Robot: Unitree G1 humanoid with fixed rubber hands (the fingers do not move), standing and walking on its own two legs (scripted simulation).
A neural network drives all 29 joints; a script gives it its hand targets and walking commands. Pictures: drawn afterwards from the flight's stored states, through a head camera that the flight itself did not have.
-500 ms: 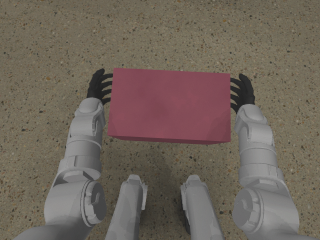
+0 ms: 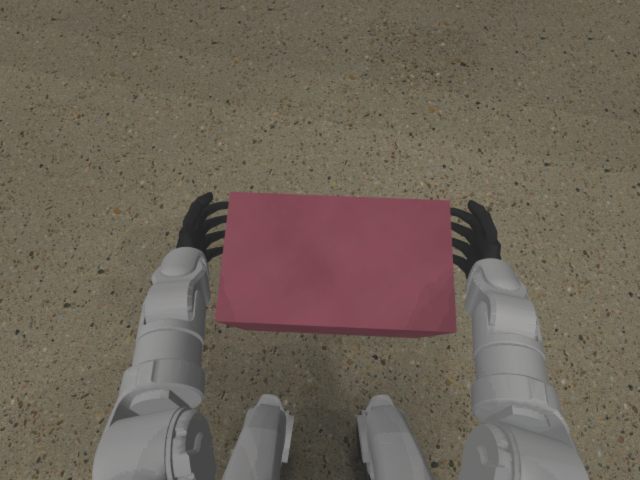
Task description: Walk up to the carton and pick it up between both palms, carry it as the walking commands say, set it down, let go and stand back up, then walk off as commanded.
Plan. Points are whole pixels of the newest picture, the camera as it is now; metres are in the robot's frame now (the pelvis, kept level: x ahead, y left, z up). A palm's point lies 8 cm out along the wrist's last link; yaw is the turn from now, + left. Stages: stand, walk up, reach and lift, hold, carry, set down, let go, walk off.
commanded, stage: reach and lift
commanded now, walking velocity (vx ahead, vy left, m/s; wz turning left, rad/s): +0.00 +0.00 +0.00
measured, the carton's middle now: (334, 273) +0.40 -0.01 -0.12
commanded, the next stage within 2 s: none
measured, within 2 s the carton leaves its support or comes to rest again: neither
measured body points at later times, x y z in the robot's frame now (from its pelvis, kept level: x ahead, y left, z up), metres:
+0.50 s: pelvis +0.02 +0.00 +0.07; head +0.15 +0.01 +0.50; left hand +0.39 +0.18 +0.02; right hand +0.38 -0.20 +0.03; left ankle +0.05 +0.13 -0.62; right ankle +0.06 -0.14 -0.62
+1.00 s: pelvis +0.04 +0.00 +0.11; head +0.09 +0.00 +0.56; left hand +0.38 +0.18 +0.10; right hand +0.36 -0.20 +0.10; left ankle +0.05 +0.13 -0.62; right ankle +0.06 -0.13 -0.62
